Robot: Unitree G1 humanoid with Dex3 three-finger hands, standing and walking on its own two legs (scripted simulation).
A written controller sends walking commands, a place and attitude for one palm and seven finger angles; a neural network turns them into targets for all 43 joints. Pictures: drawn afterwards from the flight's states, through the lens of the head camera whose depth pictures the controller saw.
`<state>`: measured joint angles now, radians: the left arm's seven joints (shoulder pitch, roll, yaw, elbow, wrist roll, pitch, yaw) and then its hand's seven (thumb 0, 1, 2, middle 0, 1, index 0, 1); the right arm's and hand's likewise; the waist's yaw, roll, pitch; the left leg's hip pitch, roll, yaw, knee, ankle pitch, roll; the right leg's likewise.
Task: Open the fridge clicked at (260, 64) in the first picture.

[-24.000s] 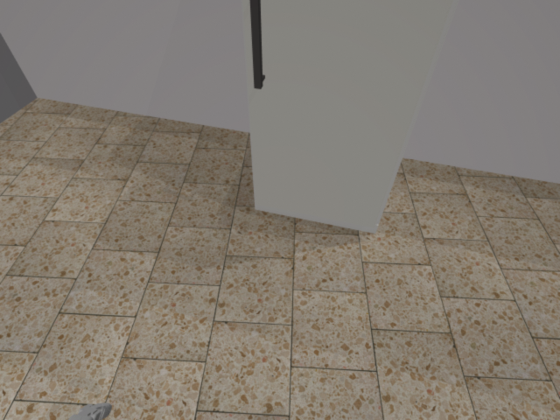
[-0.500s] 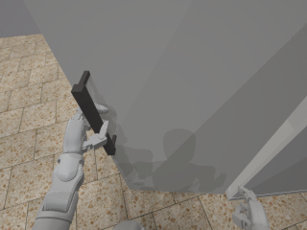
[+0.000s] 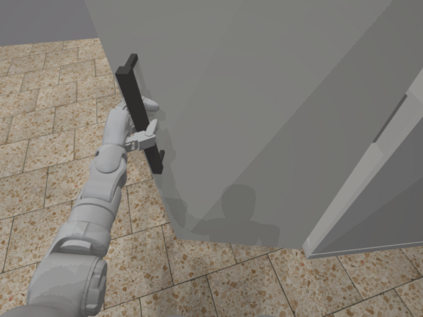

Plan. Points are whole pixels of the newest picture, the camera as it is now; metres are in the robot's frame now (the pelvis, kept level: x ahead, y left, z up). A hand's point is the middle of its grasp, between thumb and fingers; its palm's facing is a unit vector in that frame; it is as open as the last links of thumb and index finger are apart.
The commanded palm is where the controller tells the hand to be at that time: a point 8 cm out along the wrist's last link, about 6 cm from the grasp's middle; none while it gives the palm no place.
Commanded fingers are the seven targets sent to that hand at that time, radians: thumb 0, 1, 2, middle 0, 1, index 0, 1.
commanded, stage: stop walking and hold the door back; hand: left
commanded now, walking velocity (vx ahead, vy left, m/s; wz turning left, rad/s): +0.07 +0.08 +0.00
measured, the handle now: (147, 123) +0.47 +0.16 +0.10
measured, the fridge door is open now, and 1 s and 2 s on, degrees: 78 79 79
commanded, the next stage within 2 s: loosen the grip on the handle in 0.54 s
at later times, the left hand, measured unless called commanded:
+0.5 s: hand (148, 139) +0.41 +0.14 +0.11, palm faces -0.01 -0.99 -0.17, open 5.9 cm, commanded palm +0.39 +0.21 +0.11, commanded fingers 0.00 0.90 0.90 -0.45 -1.40 -0.45 -1.40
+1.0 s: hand (147, 141) +0.41 +0.15 +0.10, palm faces -0.03 -0.98 -0.18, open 11.8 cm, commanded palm +0.39 +0.20 +0.11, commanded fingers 0.00 -0.55 0.20 -0.33 -1.25 -0.33 -1.25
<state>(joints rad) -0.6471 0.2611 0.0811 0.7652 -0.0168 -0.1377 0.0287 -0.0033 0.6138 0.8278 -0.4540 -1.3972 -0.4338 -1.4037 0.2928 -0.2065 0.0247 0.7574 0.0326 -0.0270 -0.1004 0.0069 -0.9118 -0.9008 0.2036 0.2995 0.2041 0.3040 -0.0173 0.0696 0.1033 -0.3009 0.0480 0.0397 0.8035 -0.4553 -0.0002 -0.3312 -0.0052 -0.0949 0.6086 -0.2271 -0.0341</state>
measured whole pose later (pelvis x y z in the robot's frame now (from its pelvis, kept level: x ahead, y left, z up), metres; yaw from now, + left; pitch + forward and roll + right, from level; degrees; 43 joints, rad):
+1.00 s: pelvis -0.01 +0.03 +0.00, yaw -3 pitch +3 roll +0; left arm -0.57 0.26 0.09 0.80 -0.03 -0.32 -0.01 0.00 -0.21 0.37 -0.42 -1.35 -0.37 -1.35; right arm 0.32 -0.27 -0.01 0.68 0.04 -0.13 -0.03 0.01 -0.90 -0.90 0.20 0.30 0.20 0.30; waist -0.05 -0.02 -0.03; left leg -0.46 0.05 0.07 0.67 -0.26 0.00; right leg -0.45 -0.03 -0.04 0.70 -0.30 0.00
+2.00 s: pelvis +0.03 +0.04 -0.01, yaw -3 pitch +7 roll -1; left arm -0.44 0.38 0.26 0.69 -0.11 -0.32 -0.21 -0.01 -0.55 0.20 -0.25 -1.15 -0.25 -1.15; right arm 0.31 -0.25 0.01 0.63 0.04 -0.06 -0.05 0.01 -0.90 -0.90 0.20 0.30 0.20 0.30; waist -0.03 0.01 -0.06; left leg -0.55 0.04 0.05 0.77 -0.35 0.01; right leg -0.51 -0.02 -0.04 0.73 -0.35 0.01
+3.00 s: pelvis +0.03 +0.03 +0.00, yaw -2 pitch +1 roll -1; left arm 0.09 0.34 0.31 0.09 -0.35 -0.06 -0.38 -0.01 -0.55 0.20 -0.25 -1.15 -0.25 -1.15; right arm 0.27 -0.25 0.06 0.58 0.06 -0.24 -0.10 0.01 -0.90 -0.90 0.20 0.30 0.20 0.30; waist 0.03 0.04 -0.06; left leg -0.38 0.04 0.03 0.69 -0.33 -0.01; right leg -0.34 -0.02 -0.06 0.66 -0.34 0.00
